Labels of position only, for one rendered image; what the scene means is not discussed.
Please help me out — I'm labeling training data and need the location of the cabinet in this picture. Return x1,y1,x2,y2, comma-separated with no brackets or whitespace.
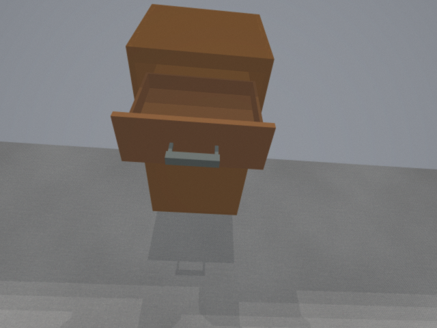
126,4,274,215

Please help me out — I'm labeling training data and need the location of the drawer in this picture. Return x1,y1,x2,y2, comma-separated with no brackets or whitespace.
111,72,276,169

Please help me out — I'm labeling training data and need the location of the handle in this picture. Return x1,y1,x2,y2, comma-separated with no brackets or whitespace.
165,143,220,168

